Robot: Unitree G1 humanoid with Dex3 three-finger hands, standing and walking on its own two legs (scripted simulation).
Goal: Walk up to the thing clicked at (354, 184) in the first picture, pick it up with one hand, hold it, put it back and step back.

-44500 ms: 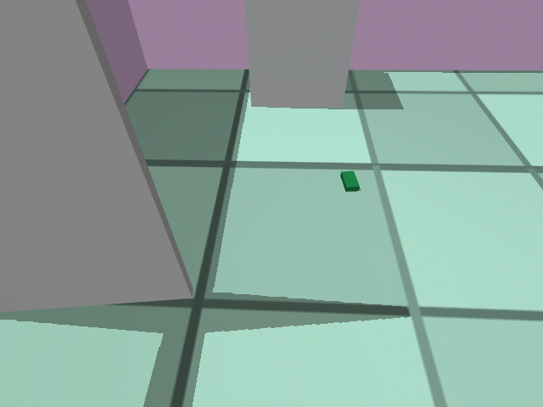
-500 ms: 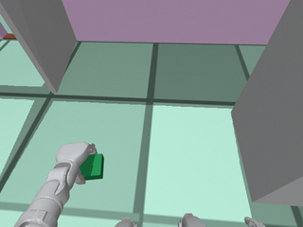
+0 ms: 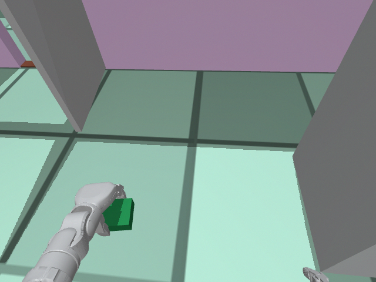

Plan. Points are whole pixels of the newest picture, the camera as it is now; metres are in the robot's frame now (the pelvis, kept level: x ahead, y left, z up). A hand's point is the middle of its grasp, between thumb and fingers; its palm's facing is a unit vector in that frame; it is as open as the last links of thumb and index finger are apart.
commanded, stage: hold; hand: left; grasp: from above
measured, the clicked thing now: (107, 215) +0.32 +0.23 -0.09
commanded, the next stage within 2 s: crouch in 1.60 s
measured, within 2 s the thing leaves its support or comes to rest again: neither
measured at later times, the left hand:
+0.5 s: hand (102, 213) +0.30 +0.22 -0.03, palm faces -0.46 -0.04 -0.89, open 9.7 cm
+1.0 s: hand (100, 218) +0.28 +0.21 -0.01, palm faces -0.45 -0.04 -0.89, open 9.7 cm
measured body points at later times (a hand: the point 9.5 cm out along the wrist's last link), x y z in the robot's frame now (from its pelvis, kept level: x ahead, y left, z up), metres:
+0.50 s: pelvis +0.00 +0.00 +0.01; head +0.02 -0.02 +0.46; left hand +0.32 +0.22 +0.02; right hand +0.13 -0.27 -0.11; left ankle +0.01 +0.12 -0.71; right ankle +0.02 -0.15 -0.71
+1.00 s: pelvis -0.01 -0.01 +0.02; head +0.00 -0.03 +0.47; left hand +0.30 +0.21 +0.04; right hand +0.14 -0.26 -0.10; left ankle +0.01 +0.12 -0.71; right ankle +0.02 -0.15 -0.71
